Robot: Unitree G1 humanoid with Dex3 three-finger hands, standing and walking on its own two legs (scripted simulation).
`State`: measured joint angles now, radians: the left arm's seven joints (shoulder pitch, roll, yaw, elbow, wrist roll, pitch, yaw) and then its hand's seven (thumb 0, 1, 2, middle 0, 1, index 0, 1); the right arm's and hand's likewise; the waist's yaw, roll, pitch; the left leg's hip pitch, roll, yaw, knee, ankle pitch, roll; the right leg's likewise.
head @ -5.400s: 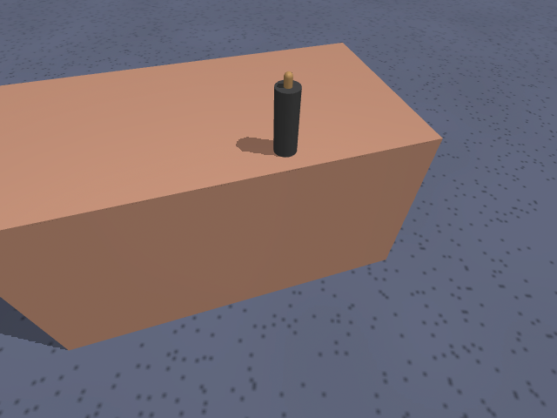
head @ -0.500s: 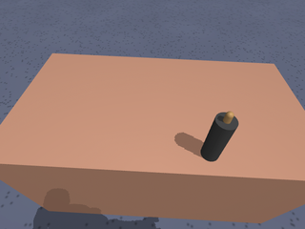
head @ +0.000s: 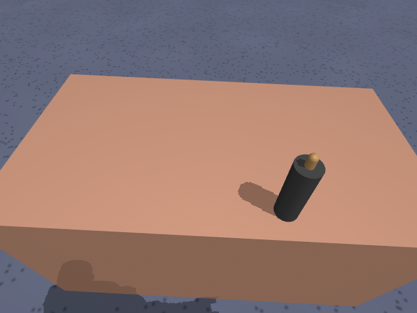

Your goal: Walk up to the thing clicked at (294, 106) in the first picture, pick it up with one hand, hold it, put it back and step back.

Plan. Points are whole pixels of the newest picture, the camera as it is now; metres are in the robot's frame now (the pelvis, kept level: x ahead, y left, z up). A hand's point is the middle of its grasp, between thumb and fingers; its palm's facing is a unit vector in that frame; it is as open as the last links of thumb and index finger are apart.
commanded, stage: stand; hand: right
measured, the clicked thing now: (298, 186) +0.39 -0.21 -0.02
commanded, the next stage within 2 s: rise first in 0.22 s
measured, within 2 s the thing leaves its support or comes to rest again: neither
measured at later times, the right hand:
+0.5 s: hand out of the picture +0.14 -0.24 -0.14, palm faces +0.15 +0.94 -0.32, open 9.5 cm
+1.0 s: hand (352, 295) +0.17 -0.27 -0.05, palm faces +0.29 +0.89 -0.34, open 17.4 cm
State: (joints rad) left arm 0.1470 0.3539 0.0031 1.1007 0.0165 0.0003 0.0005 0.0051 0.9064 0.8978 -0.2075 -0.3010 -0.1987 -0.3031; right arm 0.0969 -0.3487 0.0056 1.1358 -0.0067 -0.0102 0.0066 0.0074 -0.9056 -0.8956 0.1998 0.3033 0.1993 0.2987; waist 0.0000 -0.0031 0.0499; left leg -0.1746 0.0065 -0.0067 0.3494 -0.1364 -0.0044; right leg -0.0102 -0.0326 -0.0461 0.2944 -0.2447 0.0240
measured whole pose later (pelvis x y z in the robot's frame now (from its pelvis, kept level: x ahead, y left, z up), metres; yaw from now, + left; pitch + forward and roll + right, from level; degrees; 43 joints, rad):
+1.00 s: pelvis +0.00 -0.01 +0.00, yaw -4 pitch -1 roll +0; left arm 0.21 0.23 0.07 0.65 -0.02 -0.08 0.09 0.00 -0.46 0.05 -0.06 -0.05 -0.06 -0.05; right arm 0.31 -0.29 -0.14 0.34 0.04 -0.05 -0.07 0.00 0.52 -0.05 0.04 0.06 0.05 0.06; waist -0.03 -0.03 0.01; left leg -0.21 0.03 0.05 0.39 -0.17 -0.01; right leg -0.09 -0.02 0.02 0.39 -0.28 0.01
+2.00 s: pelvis -0.02 +0.00 +0.00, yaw -4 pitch -3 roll +0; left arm 0.20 0.22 0.14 0.71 0.00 -0.13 0.05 -0.01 -0.53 0.07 -0.06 -0.05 -0.05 -0.06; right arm 0.44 -0.29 -0.22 0.06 0.03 -0.19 -0.03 -0.01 0.57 -0.05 0.05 0.07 0.05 0.06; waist -0.04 -0.04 0.05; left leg -0.18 0.04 0.06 0.38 -0.15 -0.01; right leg -0.07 -0.01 0.03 0.39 -0.26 0.01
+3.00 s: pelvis -0.02 -0.02 -0.02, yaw -4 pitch +6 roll +1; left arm 0.17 0.23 -0.02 0.74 -0.03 -0.19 0.18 -0.01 -0.54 0.05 -0.06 -0.06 -0.05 -0.06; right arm -0.27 -0.58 -0.54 0.85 0.34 -0.32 0.58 -0.01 0.52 -0.03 0.05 0.05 0.05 0.04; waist 0.04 0.02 -0.05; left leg -0.44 0.04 0.06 0.53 -0.19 -0.02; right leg -0.37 -0.01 0.03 0.62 -0.36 0.00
